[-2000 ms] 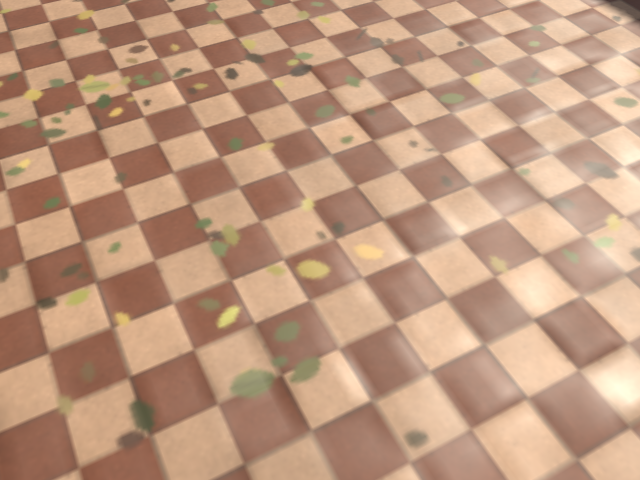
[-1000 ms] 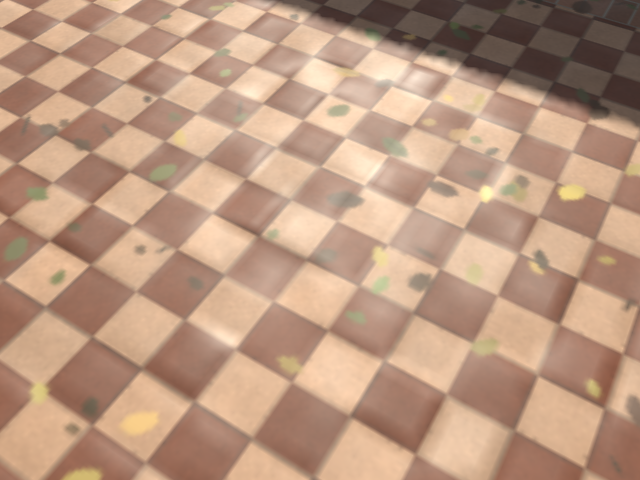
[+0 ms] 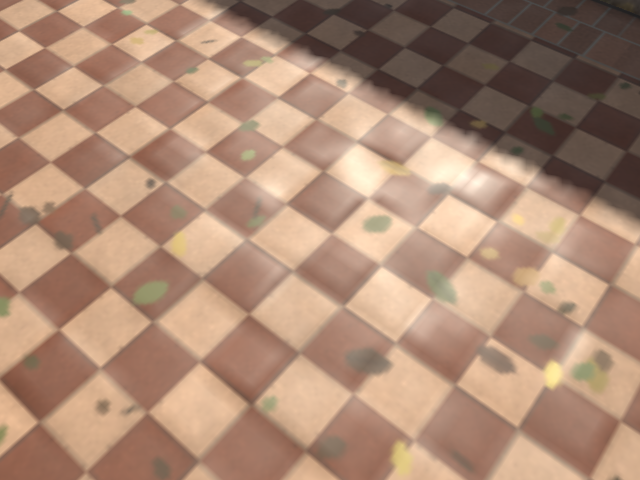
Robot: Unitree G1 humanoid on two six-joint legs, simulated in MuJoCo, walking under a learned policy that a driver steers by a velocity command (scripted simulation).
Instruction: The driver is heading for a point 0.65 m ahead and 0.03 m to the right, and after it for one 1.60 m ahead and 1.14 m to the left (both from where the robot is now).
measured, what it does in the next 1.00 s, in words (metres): walks ahead, turning left: right foot, then left foot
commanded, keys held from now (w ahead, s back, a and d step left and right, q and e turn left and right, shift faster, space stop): w+q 0.08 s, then w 0.64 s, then q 0.28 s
